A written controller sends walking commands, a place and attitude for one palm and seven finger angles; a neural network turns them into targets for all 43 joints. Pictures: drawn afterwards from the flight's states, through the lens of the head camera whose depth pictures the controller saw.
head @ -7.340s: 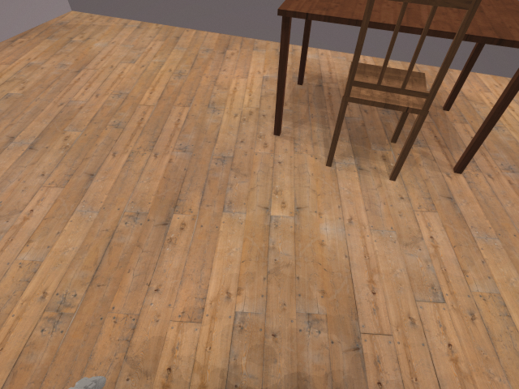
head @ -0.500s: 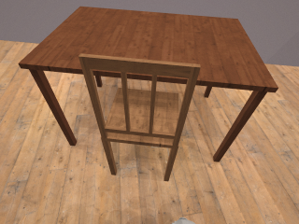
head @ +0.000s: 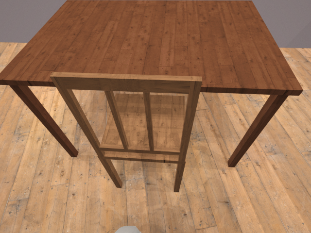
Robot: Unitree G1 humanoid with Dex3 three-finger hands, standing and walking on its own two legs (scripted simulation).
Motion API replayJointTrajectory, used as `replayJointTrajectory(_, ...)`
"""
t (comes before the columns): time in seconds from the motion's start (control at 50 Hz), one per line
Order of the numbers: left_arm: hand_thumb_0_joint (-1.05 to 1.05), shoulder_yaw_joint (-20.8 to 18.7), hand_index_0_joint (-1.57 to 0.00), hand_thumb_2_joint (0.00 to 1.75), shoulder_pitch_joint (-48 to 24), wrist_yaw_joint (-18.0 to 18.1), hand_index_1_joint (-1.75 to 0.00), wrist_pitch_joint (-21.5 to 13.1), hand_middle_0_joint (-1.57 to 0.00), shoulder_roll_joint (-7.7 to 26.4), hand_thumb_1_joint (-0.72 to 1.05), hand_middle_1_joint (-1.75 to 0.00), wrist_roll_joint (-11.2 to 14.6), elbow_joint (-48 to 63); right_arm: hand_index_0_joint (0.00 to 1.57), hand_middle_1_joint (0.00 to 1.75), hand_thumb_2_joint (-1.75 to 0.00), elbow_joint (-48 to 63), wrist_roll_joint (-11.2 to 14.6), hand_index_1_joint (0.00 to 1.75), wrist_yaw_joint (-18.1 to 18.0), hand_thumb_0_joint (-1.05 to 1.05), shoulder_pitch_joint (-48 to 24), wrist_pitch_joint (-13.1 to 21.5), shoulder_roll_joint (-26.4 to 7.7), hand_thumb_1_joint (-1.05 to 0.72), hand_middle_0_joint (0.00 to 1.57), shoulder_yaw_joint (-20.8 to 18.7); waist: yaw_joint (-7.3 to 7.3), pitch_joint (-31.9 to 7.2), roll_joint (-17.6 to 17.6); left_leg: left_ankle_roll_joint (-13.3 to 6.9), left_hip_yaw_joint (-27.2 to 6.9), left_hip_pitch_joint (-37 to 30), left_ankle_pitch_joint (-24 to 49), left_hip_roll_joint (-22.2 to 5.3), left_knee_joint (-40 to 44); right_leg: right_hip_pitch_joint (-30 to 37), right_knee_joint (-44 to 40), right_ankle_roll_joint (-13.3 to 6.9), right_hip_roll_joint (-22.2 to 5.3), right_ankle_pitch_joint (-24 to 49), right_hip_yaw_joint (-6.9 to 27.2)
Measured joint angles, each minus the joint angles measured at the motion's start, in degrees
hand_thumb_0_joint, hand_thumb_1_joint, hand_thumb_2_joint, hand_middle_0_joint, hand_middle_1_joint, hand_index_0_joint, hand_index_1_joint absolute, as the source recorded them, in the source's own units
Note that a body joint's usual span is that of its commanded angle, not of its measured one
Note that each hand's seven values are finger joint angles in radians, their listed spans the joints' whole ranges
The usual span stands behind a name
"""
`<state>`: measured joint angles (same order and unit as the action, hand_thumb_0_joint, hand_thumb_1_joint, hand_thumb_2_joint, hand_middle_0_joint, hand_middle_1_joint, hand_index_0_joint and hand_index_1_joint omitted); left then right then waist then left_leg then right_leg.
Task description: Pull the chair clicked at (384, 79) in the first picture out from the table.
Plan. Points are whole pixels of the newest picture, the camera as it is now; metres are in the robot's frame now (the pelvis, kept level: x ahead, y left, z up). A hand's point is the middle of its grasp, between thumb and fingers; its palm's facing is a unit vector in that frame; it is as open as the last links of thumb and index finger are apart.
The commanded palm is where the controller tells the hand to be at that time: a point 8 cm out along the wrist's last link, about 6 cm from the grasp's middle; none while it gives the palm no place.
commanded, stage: come to a stop and stand still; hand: left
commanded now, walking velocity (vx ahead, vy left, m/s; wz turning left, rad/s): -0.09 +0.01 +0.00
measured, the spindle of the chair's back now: (119, 123) +0.45 +0.17 -0.06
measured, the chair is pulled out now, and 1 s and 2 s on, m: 0.00 0.00 0.00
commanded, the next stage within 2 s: look again from close up in 1.88 s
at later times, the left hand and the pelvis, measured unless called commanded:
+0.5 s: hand out of the picture -0.04 +0.25 -0.18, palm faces +0.04 -0.98 -0.18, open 7.3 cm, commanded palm none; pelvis -0.04 +0.06 +0.01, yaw -1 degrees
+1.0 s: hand out of the picture -0.07 +0.15 -0.16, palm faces +0.08 -0.98 -0.18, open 7.3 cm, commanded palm none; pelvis -0.04 +0.00 +0.01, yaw +0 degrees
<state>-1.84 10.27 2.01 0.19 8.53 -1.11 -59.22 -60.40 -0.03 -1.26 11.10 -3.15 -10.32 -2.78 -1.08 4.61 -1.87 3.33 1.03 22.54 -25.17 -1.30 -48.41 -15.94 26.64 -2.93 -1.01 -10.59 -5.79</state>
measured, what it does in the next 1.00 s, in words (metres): steps on the spot: left foot, then right foot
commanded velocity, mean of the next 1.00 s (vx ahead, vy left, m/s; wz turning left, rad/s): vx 0.05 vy -0.03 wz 0.00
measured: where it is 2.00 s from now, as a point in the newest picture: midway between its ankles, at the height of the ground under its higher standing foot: outside the picture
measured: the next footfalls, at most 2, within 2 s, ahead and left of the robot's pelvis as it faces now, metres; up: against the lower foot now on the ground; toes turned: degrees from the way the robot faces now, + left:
left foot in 0.14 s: +0.03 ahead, +0.14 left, +0.00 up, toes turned +3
right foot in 0.72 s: +0.00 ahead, -0.11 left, +0.00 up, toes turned -2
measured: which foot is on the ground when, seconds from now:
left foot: up 0.00-0.12, down 0.14-0.74, up 0.76-1.00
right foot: down 0.00-0.16, up 0.18-0.70, down 0.72-1.00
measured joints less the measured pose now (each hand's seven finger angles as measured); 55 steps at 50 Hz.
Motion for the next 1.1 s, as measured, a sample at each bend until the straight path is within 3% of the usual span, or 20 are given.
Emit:
replayJointTrajectory(0.06,0.0,-0.38,-0.2,0.9,0.18,0.11,-0.3,0.44,-0.21,0.31,0.92,-0.3,-0.28,0.33,0.2,0.3,-0.9,0.96,0.05,0.3,0.16,0.01,-1.53,-0.13,-0.44,-0.92,0.2,-0.31,-0.71,-0.06,1.04,-0.07,0.23,-1.4,-0.23,0.66,1.86,-0.55,0.6,0.9,-0.7,0.08,0.17)
replayJointTrajectory(0.12,0.0,-0.77,-0.2,0.9,0.55,0.19,-0.3,0.97,-0.21,1.27,0.91,-0.3,-0.33,0.3,0.2,0.3,-0.9,2.04,0.12,0.3,0.27,0.01,-2.19,0.59,-0.3,-0.92,0.2,-0.3,-0.77,-0.51,2.57,-0.45,0.68,-5.62,4.88,0.75,10.57,-1.65,2.29,2.2,-1.43,-0.27,0.17)
replayJointTrajectory(0.14,0.0,-0.86,-0.2,0.9,0.84,0.22,-0.3,1.18,-0.21,1.57,0.91,-0.3,-0.17,0.25,0.2,0.3,-0.9,2.39,0.09,0.3,0.31,0.01,-2.01,1.12,-0.32,-0.92,0.2,-0.16,-0.64,-0.85,2.73,-1.0,0.83,-7.87,7.87,0.37,15.24,-2.27,3.59,2.75,-1.42,-0.79,0.02)
replayJointTrajectory(0.18,0.0,-1.05,-0.2,0.9,0.82,0.27,-0.3,1.86,-0.21,2.71,0.91,-0.3,0.24,-0.27,0.2,0.3,-0.9,2.35,-0.28,0.3,0.19,0.0,-1.83,1.8,0.76,-0.92,0.2,0.18,-0.66,-0.89,4.94,-4.0,1.55,-8.59,8.04,1.6,16.41,-3.4,7.16,3.37,-2.07,-5.69,1.48)
replayJointTrajectory(0.24,0.0,-1.27,-0.2,0.9,1.69,0.26,-0.3,2.7,-0.2,3.61,0.91,-0.3,0.22,-0.92,0.2,0.3,-0.9,2.16,-0.81,0.3,-0.38,0.0,-0.92,2.08,2.25,-0.91,0.2,1.47,-0.88,-1.99,5.92,-6.16,1.77,-9.75,9.38,1.7,19.08,-5.18,16.13,3.8,-0.07,-13.33,5.01)
replayJointTrajectory(0.32,0.0,-1.59,-0.2,0.9,3.28,-0.4,-0.3,2.63,-0.2,3.96,0.91,-0.3,0.15,-2.06,0.2,0.3,-0.9,1.64,-0.78,0.3,-1.53,0.0,-0.49,2.42,2.87,-0.93,0.2,2.02,-0.76,-3.04,5.8,-6.68,2.01,-11.06,12.51,1.56,23.84,-5.73,25.45,4.76,1.34,-11.65,7.9)
replayJointTrajectory(0.42,0.0,-2.02,-0.2,0.9,5.42,-0.68,-0.3,3.5,-0.2,4.48,0.91,-0.3,0.03,-3.32,0.21,0.3,-0.9,1.55,-0.7,0.3,-1.92,0.0,0.51,2.89,3.04,-0.94,0.2,2.0,-0.09,-3.73,5.91,-6.95,3.12,-11.21,14.78,1.32,26.86,-4.45,30.11,6.05,1.28,-10.58,9.57)
replayJointTrajectory(0.54,0.0,-1.93,-0.2,0.9,5.83,-0.94,-0.3,4.25,-0.2,4.57,0.91,-0.3,0.01,-3.72,0.21,0.3,-0.9,0.46,-0.83,0.3,-1.58,0.0,3.34,2.53,2.79,-0.92,0.2,1.44,1.4,-3.48,5.27,-6.5,3.4,-10.53,16.83,0.64,28.45,-1.39,25.01,5.82,0.1,-12.21,8.62)
replayJointTrajectory(0.64,0.0,-0.91,-0.2,0.9,4.92,-1.04,-0.3,3.45,-0.2,3.1,0.91,-0.3,0.29,-3.53,0.2,0.3,-0.9,-1.62,-1.19,0.3,-0.8,0.0,6.33,1.76,1.98,-0.91,0.2,0.79,2.92,-3.64,3.37,-5.62,2.91,-9.58,17.85,0.41,28.37,2.69,13.51,4.11,-0.45,-14.8,6.17)
replayJointTrajectory(0.68,0.0,-0.5,-0.2,0.9,4.71,-1.0,-0.3,2.54,-0.2,2.24,0.91,-0.3,0.42,-3.38,0.2,0.3,-0.9,-2.71,-1.12,0.3,-0.51,0.0,7.56,1.41,1.67,-0.91,0.2,0.54,3.08,-3.85,2.64,-5.04,2.74,-9.15,17.83,0.58,27.68,5.44,6.66,3.47,-0.34,-12.47,4.84)
replayJointTrajectory(0.72,0.0,-0.14,-0.2,0.9,5.11,-0.83,-0.3,1.26,-0.2,1.67,0.91,-0.3,0.28,-3.07,0.2,0.3,-0.9,-3.74,-0.78,0.3,-0.25,0.0,8.75,1.03,1.72,-0.91,0.2,0.43,2.62,-4.2,3.08,-4.23,3.22,-7.98,15.94,1.46,25.04,8.67,-1.57,2.78,-0.8,-8.87,4.42)
replayJointTrajectory(0.78,0.0,0.58,-0.2,0.9,6.2,-0.44,-0.3,0.76,-0.2,-0.75,0.91,-0.3,0.18,-3.64,0.2,0.3,-0.9,-5.06,-0.63,0.3,0.16,0.01,10.31,-0.17,1.06,-0.91,0.2,0.27,2.17,-5.14,0.63,-3.09,1.49,-5.61,5.9,1.2,17.52,9.81,-2.74,1.77,0.07,-6.06,3.47)
replayJointTrajectory(0.84,0.0,0.87,-0.2,0.9,8.37,-0.3,-0.3,0.05,-0.2,-2.42,0.91,-0.3,0.48,-3.99,0.2,0.3,-0.9,-5.22,-0.94,0.3,0.8,0.01,10.98,-0.31,0.79,-0.91,0.2,0.23,1.15,-6.54,0.32,-2.73,1.0,-3.29,6.32,1.34,10.45,11.0,-6.08,1.31,0.08,-4.95,4.31)
replayJointTrajectory(0.92,0.0,1.2,-0.2,0.9,9.07,-0.35,-0.3,-0.8,-0.21,-4.0,0.91,-0.3,0.47,-4.44,0.2,0.3,-0.9,-4.13,-0.74,0.3,0.99,0.01,10.5,0.91,0.6,-0.91,0.2,0.3,1.38,-5.45,-0.49,-1.91,0.57,-1.73,7.66,0.29,6.37,11.73,-7.9,1.06,0.39,-4.3,3.7)
replayJointTrajectory(1.02,0.0,1.36,-0.2,0.9,8.66,-0.07,-0.3,-1.63,-0.21,-4.71,0.91,-0.3,0.3,-5.02,0.2,0.3,-0.9,-3.71,-0.36,0.3,0.27,0.01,7.42,1.43,0.82,-0.91,0.2,0.89,0.2,-3.04,-0.33,-1.34,0.85,-4.12,6.7,-0.36,11.56,11.17,-5.87,1.22,0.44,-6.13,2.91)
replayJointTrajectory(1.08,0.0,1.37,-0.2,0.9,8.8,0.1,-0.3,-1.61,-0.21,-4.54,0.91,-0.3,0.54,-5.77,0.2,0.3,-0.9,-3.44,-0.18,0.3,-0.17,0.01,5.1,2.46,1.07,-0.91,0.2,1.37,-0.39,-2.37,0.07,-1.82,0.68,-8.51,13.46,-0.5,20.09,10.27,-2.52,1.75,0.93,-8.53,2.65)
replayJointTrajectory(1.1,0.0,1.3,-0.2,0.9,8.63,0.16,-0.3,-1.41,-0.21,-4.25,0.91,-0.3,0.61,-6.16,0.2,0.3,-0.9,-3.61,-0.29,0.3,-0.51,0.01,4.26,2.92,1.33,-0.91,0.2,1.45,-0.33,-2.23,0.65,-2.16,0.62,-9.26,12.54,-0.37,20.99,9.94,-1.1,1.98,0.8,-9.59,2.49)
